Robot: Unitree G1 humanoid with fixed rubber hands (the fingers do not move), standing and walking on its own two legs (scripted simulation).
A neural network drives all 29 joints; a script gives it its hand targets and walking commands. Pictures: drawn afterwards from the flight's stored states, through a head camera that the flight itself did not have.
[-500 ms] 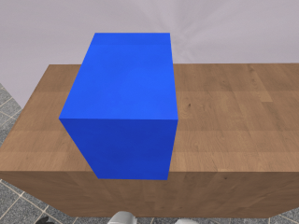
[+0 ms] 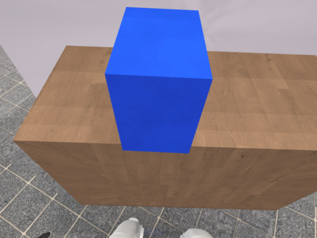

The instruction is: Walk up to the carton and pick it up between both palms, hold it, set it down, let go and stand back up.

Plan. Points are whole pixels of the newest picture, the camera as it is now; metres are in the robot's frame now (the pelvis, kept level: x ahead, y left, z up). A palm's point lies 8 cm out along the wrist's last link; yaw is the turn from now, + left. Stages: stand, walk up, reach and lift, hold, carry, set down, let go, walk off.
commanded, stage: walk up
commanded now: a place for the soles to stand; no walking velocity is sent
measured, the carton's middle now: (158, 83) +0.49 +0.01 +0.11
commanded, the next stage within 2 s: none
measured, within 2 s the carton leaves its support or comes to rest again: neither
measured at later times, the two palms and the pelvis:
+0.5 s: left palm out of the picture +0.05 +0.31 -0.09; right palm out of the picture +0.05 -0.31 -0.10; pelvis -0.02 +0.00 +0.01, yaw +0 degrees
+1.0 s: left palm out of the picture +0.09 +0.31 -0.09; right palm out of the picture +0.09 -0.31 -0.10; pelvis +0.02 -0.01 +0.01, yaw +0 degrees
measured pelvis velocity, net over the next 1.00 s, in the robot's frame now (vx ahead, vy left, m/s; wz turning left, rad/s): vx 0.02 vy -0.01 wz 0.00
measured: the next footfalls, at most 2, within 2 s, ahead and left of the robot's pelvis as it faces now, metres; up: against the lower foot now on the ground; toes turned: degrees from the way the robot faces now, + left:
right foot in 0.02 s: +0.09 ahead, -0.13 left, +0.00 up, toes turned -5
left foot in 0.34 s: +0.13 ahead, +0.13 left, +0.00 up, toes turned -6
